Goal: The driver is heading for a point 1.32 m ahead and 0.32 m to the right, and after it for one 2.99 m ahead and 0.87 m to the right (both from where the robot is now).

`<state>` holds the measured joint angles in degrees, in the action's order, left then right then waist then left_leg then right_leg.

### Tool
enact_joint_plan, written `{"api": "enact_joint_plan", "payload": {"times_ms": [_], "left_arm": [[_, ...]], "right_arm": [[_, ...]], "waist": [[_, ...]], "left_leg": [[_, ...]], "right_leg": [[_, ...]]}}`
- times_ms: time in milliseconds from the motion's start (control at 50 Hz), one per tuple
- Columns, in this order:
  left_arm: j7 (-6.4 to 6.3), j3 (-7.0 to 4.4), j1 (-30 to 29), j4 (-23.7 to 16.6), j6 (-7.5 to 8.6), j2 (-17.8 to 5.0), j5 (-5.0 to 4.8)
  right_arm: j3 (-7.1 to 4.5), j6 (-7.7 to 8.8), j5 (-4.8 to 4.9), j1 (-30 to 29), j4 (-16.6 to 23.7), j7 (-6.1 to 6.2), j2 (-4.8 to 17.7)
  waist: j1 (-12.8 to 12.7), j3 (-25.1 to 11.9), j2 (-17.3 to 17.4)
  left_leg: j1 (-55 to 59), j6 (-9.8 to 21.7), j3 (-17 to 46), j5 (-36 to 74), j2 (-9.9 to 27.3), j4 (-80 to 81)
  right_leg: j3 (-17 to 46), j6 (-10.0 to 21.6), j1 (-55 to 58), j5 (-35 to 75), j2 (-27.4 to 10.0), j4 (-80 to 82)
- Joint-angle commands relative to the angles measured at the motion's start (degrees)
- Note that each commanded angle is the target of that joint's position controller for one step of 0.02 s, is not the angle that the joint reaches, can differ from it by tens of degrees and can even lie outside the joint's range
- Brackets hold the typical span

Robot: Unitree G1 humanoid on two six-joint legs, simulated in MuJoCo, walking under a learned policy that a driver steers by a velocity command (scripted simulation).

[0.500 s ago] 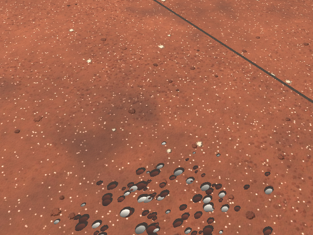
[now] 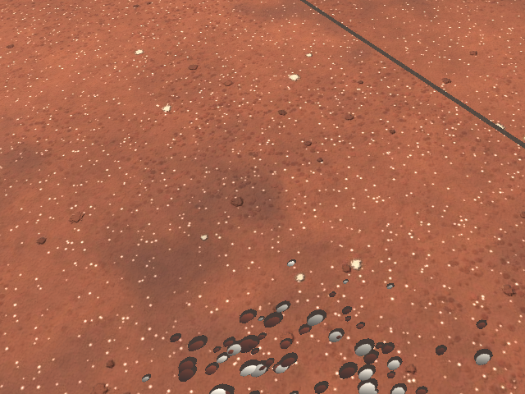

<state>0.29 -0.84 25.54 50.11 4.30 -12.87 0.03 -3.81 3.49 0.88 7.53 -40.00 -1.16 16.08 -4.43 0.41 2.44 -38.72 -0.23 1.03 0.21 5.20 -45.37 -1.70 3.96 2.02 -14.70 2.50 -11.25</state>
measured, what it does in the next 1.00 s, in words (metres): walks ahead, turning right: left foot, then right foot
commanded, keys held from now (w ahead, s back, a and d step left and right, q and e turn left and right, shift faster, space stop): w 0.44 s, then w+e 0.56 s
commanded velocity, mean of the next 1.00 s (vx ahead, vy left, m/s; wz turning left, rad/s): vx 0.49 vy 0.00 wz -0.21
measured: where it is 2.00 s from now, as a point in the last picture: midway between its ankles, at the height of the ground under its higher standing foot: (398, 208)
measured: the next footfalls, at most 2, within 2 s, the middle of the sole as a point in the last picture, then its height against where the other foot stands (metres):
left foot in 0.20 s outside the picture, level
right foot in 0.74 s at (359, 356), level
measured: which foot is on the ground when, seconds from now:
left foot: up 0.00-0.18, down 0.20-0.76, up 0.78-1.00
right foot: down 0.00-0.22, up 0.24-0.72, down 0.74-1.00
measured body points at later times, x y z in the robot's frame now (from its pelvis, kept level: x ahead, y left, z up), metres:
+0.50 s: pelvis +0.29 +0.04 +0.00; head +0.31 +0.04 +0.45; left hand +0.46 +0.31 -0.10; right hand +0.33 -0.23 -0.13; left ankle +0.27 +0.13 -0.75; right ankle +0.43 -0.14 -0.68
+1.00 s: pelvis +0.58 -0.05 +0.00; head +0.61 -0.07 +0.45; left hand +0.72 +0.21 -0.10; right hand +0.69 -0.35 -0.10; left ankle +0.73 +0.11 -0.68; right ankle +0.57 -0.12 -0.75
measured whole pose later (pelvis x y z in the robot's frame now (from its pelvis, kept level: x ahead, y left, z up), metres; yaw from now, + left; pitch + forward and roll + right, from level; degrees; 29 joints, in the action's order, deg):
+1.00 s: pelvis +0.58 -0.05 +0.00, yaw -15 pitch +2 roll +1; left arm 0.6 -3.2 19.0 40.9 3.2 -15.8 -0.5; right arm -2.5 5.5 -0.9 6.3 -42.6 -0.1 17.7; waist -2.4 2.0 1.9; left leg -37.4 -2.5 4.8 -10.0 5.4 -52.0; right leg 4.6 5.5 -11.7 -9.1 6.0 -19.4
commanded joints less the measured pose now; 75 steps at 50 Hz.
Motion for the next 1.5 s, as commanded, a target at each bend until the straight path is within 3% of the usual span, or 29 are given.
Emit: {"api": "enact_joint_plan", "payload": {"times_ms": [20,120,180,200,220,240,260,300,340,400,520,620,700,740,760,780,800,820,860,940,1040,1160,1220,1240,1260,1280,1300,1340,1500], "left_arm": [[-0.85,-2.39,1.73,-1.9,0.27,-10.51,-0.33],[-1.04,-3.05,2.93,-0.24,-0.66,-11.49,-0.94],[-1.44,-3.79,0.83,-0.6,-1.58,-13.47,-0.51],[-1.59,-3.45,-0.28,-1.3,-1.75,-12.95,-0.15],[-1.28,-1.87,4.2,-3.07,-1.14,-7.42,0.74],[-0.59,-0.59,7.55,-1.7,0.12,-4.16,-0.11],[-0.12,-2.55,0.78,-3.56,1.35,-10.93,-2.05],[-0.17,-2.59,-7.86,-6.42,2.21,-10.62,-2.39],[-0.42,-2.9,-5.31,-5.44,1.03,-9.17,-1.18],[-0.83,-2.55,-5.42,-5.73,-0.57,-7.18,-0.68],[0.08,-1.66,-17.93,-9.11,0.2,-5.74,-0.62],[1.72,-1.52,-25.48,-13.02,0.25,-6.29,-1.46],[2.98,-2.61,-22.45,-14.53,0.06,-8.61,-0.94],[2.29,-5.82,-6.2,-10.81,-0.35,-14.15,-1.09],[1.63,-7.85,-0.02,-10.48,-0.6,-21.6,-0.84],[1.73,-6.83,0.52,-11.05,-0.44,-18.76,-1.54],[1.65,-5.56,-0.53,-11.19,-0.31,-14.96,-0.89],[1.45,-5.19,-3.82,-11.83,-0.22,-13.44,-0.65],[1.26,-4.3,-10.01,-13.56,-0.21,-10.83,-0.08],[0.33,-4.72,-10.82,-14.38,0.05,-11.85,-0.5],[-1.1,-5.32,-6.58,-12.8,-0.63,-13.27,-1.09],[-1.65,-5.61,-3.76,-11.28,-1.68,-12.94,-1.5],[-1.48,-4.71,-5.47,-12.21,-2.22,-10.03,-1.02],[-1.34,-3.39,-4.64,-13.33,-2.11,-6.62,0.01],[-1.16,-2.47,4.2,-14.76,-1.52,-3.83,-1.91],[-1.49,-3.54,2.73,-13.08,-1.52,-10.35,-2.56],[-1.49,-4.49,-4.24,-13.86,-1.81,-13.43,-2.08],[-1.35,-4.67,-9.06,-15.24,-2.11,-12.03,-0.89],[0.11,-3.6,-13.26,-18.04,-2.88,-6.87,-1.33]], "right_arm": [[0.6,1.56,0.32,-10.8,6.55,-1.01,0.77],[0.6,2.58,0.63,-15.01,8.42,-2.55,1.97],[-1.57,2.34,0.32,-2.6,5.21,-1.8,6.7],[-2.57,2.03,0.17,7.71,2.41,-0.96,9.02],[-3.76,1.68,-1.42,16.81,0.72,-0.3,14.12],[-2.85,1.71,-0.57,17.81,-0.57,-0.54,11.23],[-1.8,1.44,-0.05,14.0,-0.6,-0.29,7.75],[-0.9,1.57,-0.54,6.18,-0.47,-0.28,5.52],[-0.44,2.39,-1.47,2.94,-0.6,-0.62,3.69],[-0.71,3.47,-0.76,3.41,-2.61,-0.77,4.84],[-1.13,3.04,-0.81,7.57,-5.43,0.55,8.04],[-1.47,1.8,-0.3,12.29,-8.64,0.74,9.44],[-2.04,-0.04,-0.13,10.41,-8.57,1.5,11.22],[-1.49,-0.96,-0.73,9.6,-7.14,2.5,10.28],[0.61,0.28,-1.78,14.68,-4.25,2.08,4.87],[1.4,2.41,-2.15,13.74,-4.5,1.2,3.95],[0.14,3.94,0.22,8.89,-3.19,0.23,8.51],[0.4,4.77,1.01,5.18,-1.95,0.06,8.46],[-0.14,4.51,-0.89,3.85,-1.8,0.76,8.52],[0.03,2.31,-1.88,4.4,-1.12,1.13,6.19],[0.98,2.56,-1.48,-6.71,1.97,0.81,3.82],[-0.18,3.86,-0.49,-9.87,3.66,-0.28,7.05],[-1.94,4.69,-1.13,1.33,1.21,0.29,9.92],[-2.77,4.62,-1.75,10.09,0.49,0.81,13.13],[-3.82,3.64,-1.72,14.01,-1.69,0.53,17.08],[-2.69,3.38,-0.42,12.3,-0.65,0.28,11.27],[-1.79,3.1,-0.43,9.92,-0.02,0.56,7.96],[-0.88,2.6,-1.38,5.4,-0.23,0.62,5.85],[-1.76,3.06,-1.16,5.67,-3.69,0.97,8.34]], "waist": [[-1.14,6.16,-6.58],[0.2,7.06,-7.05],[7.95,-3.32,-9.9],[12.83,-9.9,-9.44],[12.28,-20.49,1.59],[10.54,-27.93,11.44],[11.39,-18.19,6.94],[7.49,-3.8,-1.39],[3.49,-1.82,0.57],[2.06,0.49,1.0],[6.41,2.91,-0.25],[9.33,4.23,-0.72],[6.0,0.69,1.4],[-1.86,-9.05,-0.93],[-0.91,-17.07,-12.82],[-0.68,-23.25,-15.28],[-2.07,-18.04,-12.08],[-1.1,-11.52,-7.96],[3.2,-4.8,-3.69],[5.6,-2.74,-5.29],[1.71,-0.34,-6.75],[1.57,-0.04,-8.54],[7.45,-6.12,-8.75],[10.46,-14.57,-1.7],[6.12,-19.92,18.33],[7.83,-15.33,10.58],[9.45,-8.19,5.02],[7.46,-1.24,1.61],[6.09,0.93,1.61]], "left_leg": [[-1.32,-0.35,-2.51,5.86,-1.79,8.99],[0.3,3.09,-2.6,1.41,-3.63,15.91],[18.54,7.14,-5.78,-2.86,-8.5,17.0],[35.74,9.52,-2.82,-0.52,-5.6,16.04],[60.86,16.61,18.47,-4.9,9.71,13.83],[68.15,22.21,42.47,-15.68,18.17,24.03],[60.23,18.82,37.83,-22.26,15.53,27.84],[40.39,15.45,22.73,-14.67,11.06,32.21],[30.88,14.56,15.77,-8.02,7.38,35.59],[24.81,15.7,10.38,-4.03,6.47,39.04],[27.1,12.4,0.15,0.72,3.77,39.96],[39.47,11.0,-1.94,0.84,8.47,37.49],[45.99,8.09,-4.74,23.77,9.81,26.52],[36.94,4.52,-9.21,30.53,5.68,3.35],[11.67,0.43,-10.13,6.8,-1.96,-20.2],[-0.91,-0.47,0.63,-31.73,-9.31,-30.7],[-6.8,1.08,5.51,-29.37,-5.45,-33.75],[-7.47,2.01,4.46,-24.71,-2.94,-31.07],[-1.2,1.53,3.96,-18.79,0.83,-21.27],[3.14,-2.15,2.58,-13.56,0.33,-12.62],[7.22,-3.68,1.97,3.69,-3.34,8.93],[11.33,-1.33,4.62,0.37,-4.89,17.75],[28.88,2.9,4.33,-3.41,-2.83,20.72],[44.08,6.21,14.3,-7.06,7.28,19.73],[60.61,16.0,41.56,-18.9,19.17,24.72],[57.36,14.45,44.18,-31.85,18.84,27.9],[50.18,11.67,34.35,-29.9,16.08,28.69],[38.18,10.18,21.85,-15.69,11.61,30.82],[34.55,11.14,2.26,3.76,9.36,36.34]], "right_leg": [[6.21,5.47,-3.12,18.78,-12.95,5.33],[5.9,5.71,4.39,29.13,-16.69,0.91],[3.95,3.7,6.61,57.92,-15.4,-15.56],[3.11,2.0,-2.3,54.53,-13.51,-28.03],[1.44,-0.83,-24.03,27.81,-6.48,-50.23],[7.98,-2.31,-36.4,-16.59,1.85,-64.85],[10.95,-1.54,-42.52,-15.2,-2.01,-68.57],[6.98,-1.19,-41.87,-5.85,-7.53,-62.47],[7.28,-1.94,-35.32,-1.47,-10.46,-57.81],[6.14,-3.95,-35.05,0.74,-11.77,-52.58],[3.16,-4.68,-36.67,20.93,-10.24,-30.19],[3.74,-2.26,-40.92,19.21,-8.31,-22.8],[-0.51,1.27,-35.06,7.65,-4.22,-21.49],[-0.02,4.83,-11.01,10.07,-1.35,-19.49],[26.55,14.61,13.38,4.63,-15.78,-18.82],[49.08,19.36,21.83,-0.62,-22.17,-7.98],[42.91,16.06,19.05,-2.5,-20.71,-6.54],[34.96,14.11,11.21,1.2,-18.49,-6.44],[25.25,12.0,-3.79,12.85,-14.53,-4.27],[19.5,13.02,-13.39,20.87,-11.38,-0.9],[15.68,8.96,-16.81,14.07,-7.39,-1.61],[24.3,7.0,-9.7,9.62,-10.82,-8.42],[23.34,3.86,-11.59,14.17,-6.77,-20.95],[17.95,1.59,-19.25,3.84,-2.57,-37.23],[11.65,-2.07,-40.48,-20.5,4.29,-55.06],[13.22,-2.74,-47.14,-17.81,-0.89,-61.92],[11.86,-2.96,-48.14,-12.29,-2.76,-62.95],[10.19,-3.44,-44.88,-5.49,-6.25,-59.2],[7.02,-4.65,-44.59,7.16,-9.38,-44.9]]}}
Velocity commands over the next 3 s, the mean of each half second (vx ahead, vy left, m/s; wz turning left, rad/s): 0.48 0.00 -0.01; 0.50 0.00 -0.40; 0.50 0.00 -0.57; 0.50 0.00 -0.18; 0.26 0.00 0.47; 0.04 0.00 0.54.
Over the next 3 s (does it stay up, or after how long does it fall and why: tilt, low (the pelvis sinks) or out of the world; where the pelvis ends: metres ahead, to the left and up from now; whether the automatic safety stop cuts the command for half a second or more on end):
stays up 1.28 -0.44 -0.01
